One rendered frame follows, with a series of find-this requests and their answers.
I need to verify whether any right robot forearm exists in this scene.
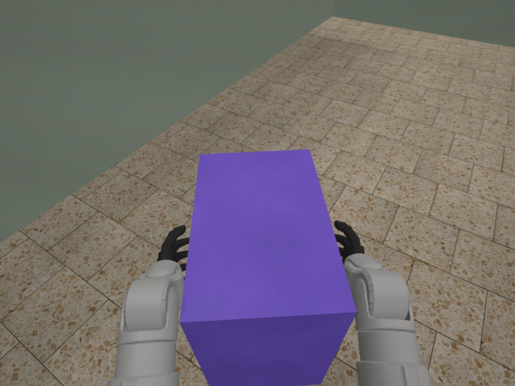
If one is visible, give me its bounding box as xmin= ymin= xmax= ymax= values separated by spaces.
xmin=344 ymin=253 xmax=431 ymax=386

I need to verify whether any robot right hand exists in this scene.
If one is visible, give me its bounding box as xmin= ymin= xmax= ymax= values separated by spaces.
xmin=334 ymin=220 xmax=365 ymax=263

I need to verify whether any carton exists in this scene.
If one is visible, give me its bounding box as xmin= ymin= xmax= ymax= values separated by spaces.
xmin=179 ymin=150 xmax=357 ymax=386

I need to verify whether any robot left hand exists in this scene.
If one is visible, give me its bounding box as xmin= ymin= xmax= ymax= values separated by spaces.
xmin=157 ymin=225 xmax=190 ymax=279

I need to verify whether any left robot forearm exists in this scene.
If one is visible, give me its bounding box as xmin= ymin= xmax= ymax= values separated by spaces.
xmin=107 ymin=260 xmax=184 ymax=386

